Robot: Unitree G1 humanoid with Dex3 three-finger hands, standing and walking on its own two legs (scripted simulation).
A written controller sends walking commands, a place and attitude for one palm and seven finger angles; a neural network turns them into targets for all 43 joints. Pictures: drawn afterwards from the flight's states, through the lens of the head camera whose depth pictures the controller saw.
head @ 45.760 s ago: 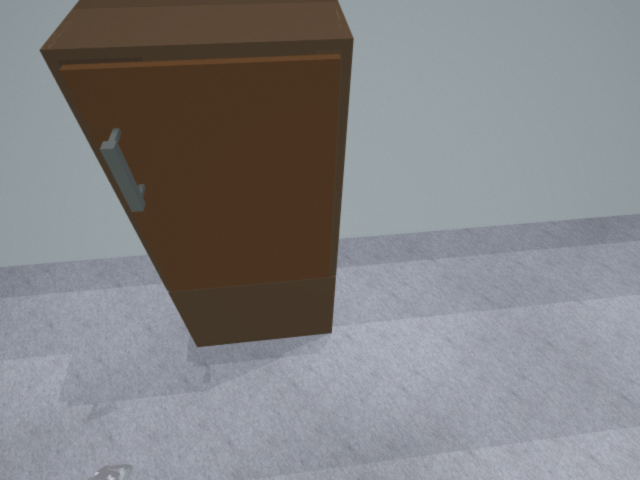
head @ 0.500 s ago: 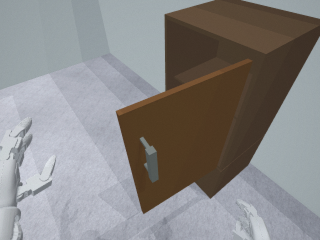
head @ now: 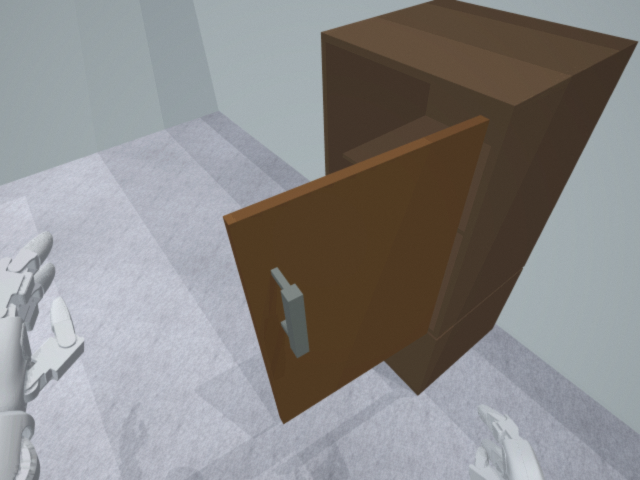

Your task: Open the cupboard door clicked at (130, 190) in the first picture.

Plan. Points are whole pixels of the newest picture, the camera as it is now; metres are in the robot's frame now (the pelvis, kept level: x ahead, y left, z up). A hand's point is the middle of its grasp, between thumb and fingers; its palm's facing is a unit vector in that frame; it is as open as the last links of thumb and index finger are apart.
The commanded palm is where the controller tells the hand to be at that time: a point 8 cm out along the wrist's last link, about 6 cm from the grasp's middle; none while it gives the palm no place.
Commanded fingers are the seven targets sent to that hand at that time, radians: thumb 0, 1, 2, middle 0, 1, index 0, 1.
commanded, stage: step back with the hand held close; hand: left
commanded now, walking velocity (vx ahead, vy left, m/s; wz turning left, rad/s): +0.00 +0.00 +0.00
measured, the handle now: (289, 313) +0.33 +0.09 +0.02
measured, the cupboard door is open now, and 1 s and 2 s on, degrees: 84 84 84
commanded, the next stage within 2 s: stop stepping back and stand still in 1.26 s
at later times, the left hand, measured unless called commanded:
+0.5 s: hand (40, 386) +0.15 +0.28 +0.15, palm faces +0.38 -0.77 -0.51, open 7.4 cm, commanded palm +0.08 +0.32 +0.17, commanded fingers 0.00 0.90 0.90 -0.20 -0.30 -0.20 -0.30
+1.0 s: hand out of the picture +0.08 +0.29 +0.16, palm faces +0.48 -0.71 -0.51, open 7.4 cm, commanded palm +0.01 +0.32 +0.17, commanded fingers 0.00 0.90 0.90 -0.20 -0.30 -0.20 -0.30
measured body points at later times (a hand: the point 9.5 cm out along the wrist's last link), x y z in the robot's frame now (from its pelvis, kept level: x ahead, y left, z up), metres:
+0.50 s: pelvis -0.06 +0.02 -0.01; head -0.04 +0.02 +0.44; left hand +0.12 +0.31 +0.18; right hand +0.12 -0.23 -0.08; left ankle -0.03 +0.12 -0.74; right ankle +0.01 -0.11 -0.74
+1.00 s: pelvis -0.12 +0.02 -0.02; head -0.10 +0.03 +0.43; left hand +0.05 +0.33 +0.19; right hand +0.04 -0.21 -0.10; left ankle -0.03 +0.12 -0.74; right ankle -0.15 -0.10 -0.74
